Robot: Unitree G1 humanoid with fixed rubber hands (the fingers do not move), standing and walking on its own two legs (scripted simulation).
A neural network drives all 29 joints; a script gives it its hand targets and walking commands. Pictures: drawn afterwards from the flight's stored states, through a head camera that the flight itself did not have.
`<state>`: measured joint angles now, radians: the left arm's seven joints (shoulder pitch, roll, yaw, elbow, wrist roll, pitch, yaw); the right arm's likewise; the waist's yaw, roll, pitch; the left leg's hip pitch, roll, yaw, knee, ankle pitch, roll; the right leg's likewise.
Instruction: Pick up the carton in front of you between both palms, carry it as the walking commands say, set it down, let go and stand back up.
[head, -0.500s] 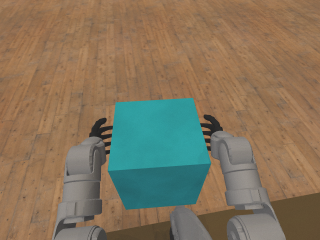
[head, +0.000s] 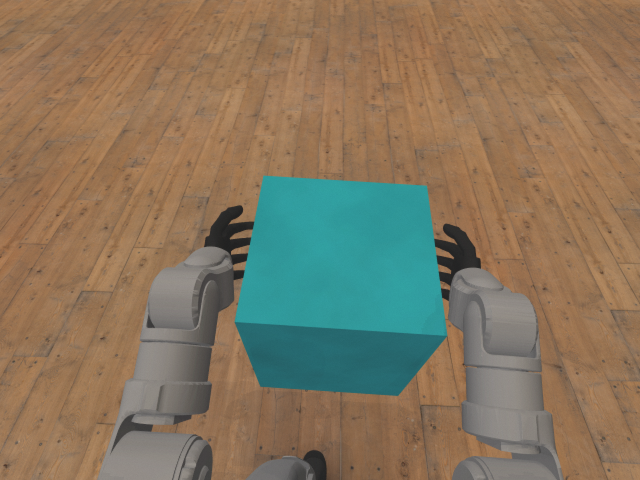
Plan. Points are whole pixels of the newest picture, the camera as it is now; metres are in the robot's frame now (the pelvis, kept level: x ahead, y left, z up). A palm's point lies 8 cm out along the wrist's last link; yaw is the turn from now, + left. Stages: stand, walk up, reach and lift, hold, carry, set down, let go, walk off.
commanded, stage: carry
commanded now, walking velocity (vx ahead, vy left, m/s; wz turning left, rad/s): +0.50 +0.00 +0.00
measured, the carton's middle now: (336, 294) +0.35 +0.03 +0.01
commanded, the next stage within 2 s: none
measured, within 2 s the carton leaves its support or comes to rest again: neither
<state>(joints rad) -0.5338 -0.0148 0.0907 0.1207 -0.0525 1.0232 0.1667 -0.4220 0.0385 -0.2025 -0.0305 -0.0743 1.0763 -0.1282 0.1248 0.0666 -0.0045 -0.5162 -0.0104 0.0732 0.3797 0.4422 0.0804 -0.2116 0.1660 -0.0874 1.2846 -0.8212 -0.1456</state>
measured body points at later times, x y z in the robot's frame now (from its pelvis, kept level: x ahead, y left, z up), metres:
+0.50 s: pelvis +0.38 -0.03 -0.02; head +0.43 -0.03 +0.42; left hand +0.72 +0.13 +0.04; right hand +0.74 -0.17 +0.04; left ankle +0.23 +0.07 -0.66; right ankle +0.46 -0.10 -0.75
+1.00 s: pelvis +0.68 +0.04 -0.01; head +0.65 +0.05 +0.44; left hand +0.94 +0.19 +0.05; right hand +0.94 -0.11 +0.05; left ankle +0.70 +0.12 -0.75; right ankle +0.61 -0.08 -0.68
